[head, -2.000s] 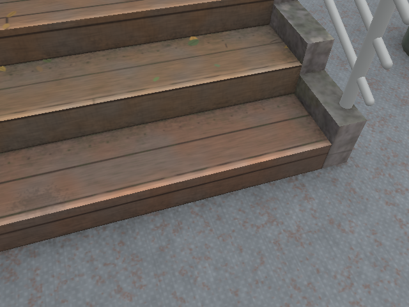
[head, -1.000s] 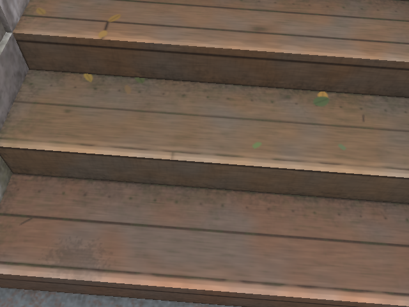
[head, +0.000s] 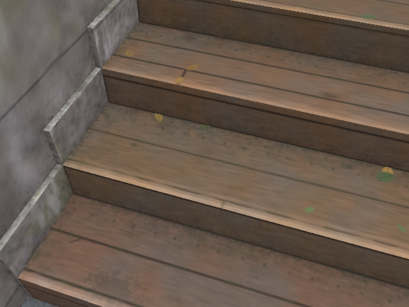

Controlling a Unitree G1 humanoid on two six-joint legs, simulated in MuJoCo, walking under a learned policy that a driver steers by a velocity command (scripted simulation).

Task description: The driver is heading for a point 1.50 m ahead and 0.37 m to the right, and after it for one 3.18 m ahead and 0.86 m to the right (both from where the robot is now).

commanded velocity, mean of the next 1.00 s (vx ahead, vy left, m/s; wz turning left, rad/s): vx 0.27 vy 0.00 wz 0.01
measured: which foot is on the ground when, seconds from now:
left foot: down 0.00-0.54, up 0.56-0.72, down 0.74-1.00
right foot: down 0.00-0.76, up 0.78-1.00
